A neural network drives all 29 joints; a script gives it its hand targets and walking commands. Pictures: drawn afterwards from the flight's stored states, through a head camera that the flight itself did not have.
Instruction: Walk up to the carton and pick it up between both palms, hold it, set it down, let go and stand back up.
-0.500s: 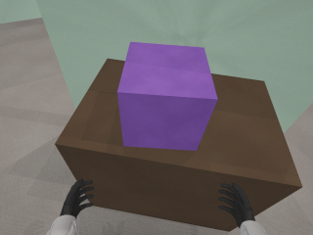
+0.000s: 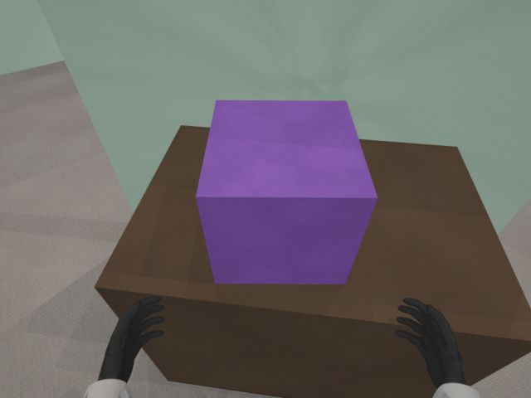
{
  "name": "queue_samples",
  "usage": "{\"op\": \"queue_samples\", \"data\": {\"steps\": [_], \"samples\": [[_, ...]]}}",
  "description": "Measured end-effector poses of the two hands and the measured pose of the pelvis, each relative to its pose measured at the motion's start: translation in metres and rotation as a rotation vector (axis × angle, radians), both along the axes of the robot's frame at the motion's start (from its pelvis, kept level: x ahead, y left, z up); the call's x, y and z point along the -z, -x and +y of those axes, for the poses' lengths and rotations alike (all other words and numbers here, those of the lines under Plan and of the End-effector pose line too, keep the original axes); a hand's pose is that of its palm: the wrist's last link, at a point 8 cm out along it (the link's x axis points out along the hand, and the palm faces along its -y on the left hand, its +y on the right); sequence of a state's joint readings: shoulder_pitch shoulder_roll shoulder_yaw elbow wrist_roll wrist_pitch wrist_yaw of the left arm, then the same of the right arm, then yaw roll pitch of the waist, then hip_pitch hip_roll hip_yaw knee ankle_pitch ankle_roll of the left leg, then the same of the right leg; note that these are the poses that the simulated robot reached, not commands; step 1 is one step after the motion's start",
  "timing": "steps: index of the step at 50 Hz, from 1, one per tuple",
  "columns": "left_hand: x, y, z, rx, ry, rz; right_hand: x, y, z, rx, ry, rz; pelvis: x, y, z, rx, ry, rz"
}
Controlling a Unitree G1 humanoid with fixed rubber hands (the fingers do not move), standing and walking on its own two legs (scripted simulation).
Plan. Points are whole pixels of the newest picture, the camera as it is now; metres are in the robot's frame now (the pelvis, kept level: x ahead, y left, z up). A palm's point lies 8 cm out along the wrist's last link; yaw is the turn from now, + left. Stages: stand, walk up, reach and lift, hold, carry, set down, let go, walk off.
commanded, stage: reach and lift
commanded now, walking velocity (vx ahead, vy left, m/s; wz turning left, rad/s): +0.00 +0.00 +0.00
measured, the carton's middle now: (280, 192) +0.49 -0.01 +0.02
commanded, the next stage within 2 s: none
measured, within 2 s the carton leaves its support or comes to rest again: neither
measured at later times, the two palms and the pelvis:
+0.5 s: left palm (124, 285) +0.26 +0.22 +0.05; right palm (443, 297) +0.26 -0.23 +0.05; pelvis -0.03 -0.01 +0.00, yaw -1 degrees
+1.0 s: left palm (128, 235) +0.33 +0.23 +0.08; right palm (433, 236) +0.34 -0.23 +0.09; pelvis -0.04 -0.01 +0.00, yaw +0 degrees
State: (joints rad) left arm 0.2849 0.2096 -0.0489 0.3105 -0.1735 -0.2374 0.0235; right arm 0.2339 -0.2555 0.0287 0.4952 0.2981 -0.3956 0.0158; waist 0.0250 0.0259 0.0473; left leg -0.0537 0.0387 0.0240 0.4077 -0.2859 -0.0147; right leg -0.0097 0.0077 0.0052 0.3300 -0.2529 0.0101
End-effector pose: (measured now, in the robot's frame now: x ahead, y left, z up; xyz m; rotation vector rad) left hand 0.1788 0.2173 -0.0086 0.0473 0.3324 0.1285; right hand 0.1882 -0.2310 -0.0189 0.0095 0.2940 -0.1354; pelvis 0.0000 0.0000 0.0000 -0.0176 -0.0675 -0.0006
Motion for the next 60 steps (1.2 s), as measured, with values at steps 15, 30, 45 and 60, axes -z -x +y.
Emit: {"op": "queue_samples", "data": {"steps": [15,30,45,60], "samples": [[-0.02,-0.048,0.0,-0.01,0.039,-0.069,-0.038,-0.04,-0.002,-0.024,-0.002,-0.059,-0.001,0.016,-0.008,0.008,-0.008,0.019],[-0.071,-0.106,0.002,-0.006,0.047,-0.036,-0.074,-0.09,-0.001,-0.026,-0.011,-0.033,-0.003,0.041,-0.008,0.017,-0.021,0.068],[-0.081,-0.135,0.003,0.002,0.045,-0.044,-0.089,-0.129,0.004,-0.048,0.009,-0.052,-0.003,0.04,-0.013,0.015,-0.009,0.134],[-0.125,-0.189,0.0,0.028,0.018,-0.074,-0.126,-0.184,0.006,-0.04,-0.008,-0.061,-0.001,0.036,-0.011,0.008,0.001,0.203]]}}
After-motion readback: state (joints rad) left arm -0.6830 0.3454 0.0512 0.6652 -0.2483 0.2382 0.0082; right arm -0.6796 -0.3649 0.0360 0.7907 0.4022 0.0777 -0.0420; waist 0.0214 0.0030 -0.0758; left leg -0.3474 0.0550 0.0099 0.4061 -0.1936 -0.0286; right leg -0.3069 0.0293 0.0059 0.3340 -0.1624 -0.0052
